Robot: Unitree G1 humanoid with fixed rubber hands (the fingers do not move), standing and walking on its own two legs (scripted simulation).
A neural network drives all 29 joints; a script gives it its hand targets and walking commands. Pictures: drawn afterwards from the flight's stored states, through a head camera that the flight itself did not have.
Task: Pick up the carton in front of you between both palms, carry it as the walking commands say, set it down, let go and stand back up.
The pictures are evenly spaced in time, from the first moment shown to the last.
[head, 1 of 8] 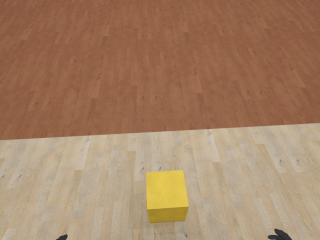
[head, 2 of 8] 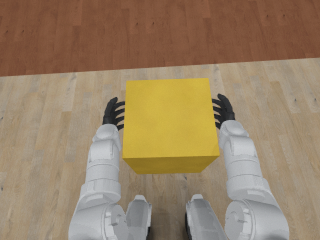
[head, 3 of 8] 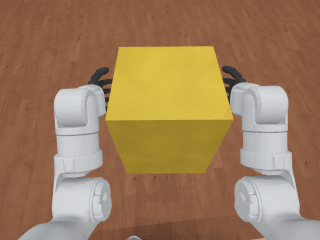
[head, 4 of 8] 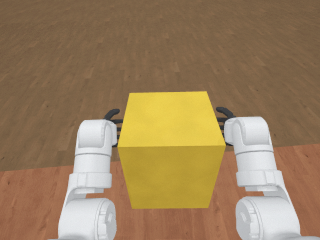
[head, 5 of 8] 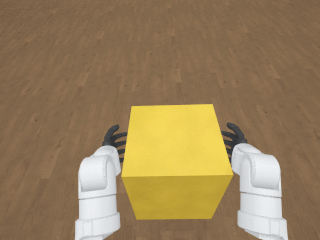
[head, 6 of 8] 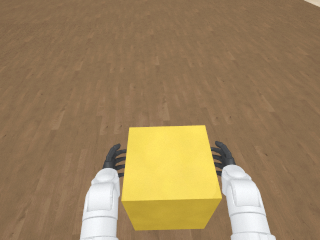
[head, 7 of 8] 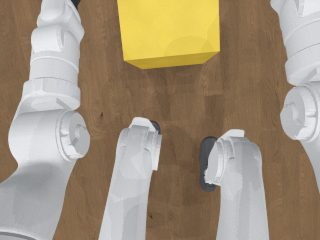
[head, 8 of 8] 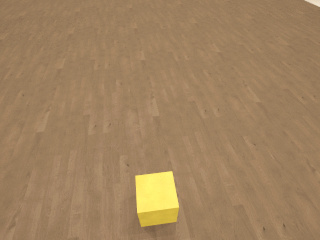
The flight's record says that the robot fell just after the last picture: no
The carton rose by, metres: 1.21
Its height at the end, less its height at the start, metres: +0.46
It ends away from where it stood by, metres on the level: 5.95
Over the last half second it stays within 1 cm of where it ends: yes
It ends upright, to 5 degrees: yes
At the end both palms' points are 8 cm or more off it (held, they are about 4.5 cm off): yes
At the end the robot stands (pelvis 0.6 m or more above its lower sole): yes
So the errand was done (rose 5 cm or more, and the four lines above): yes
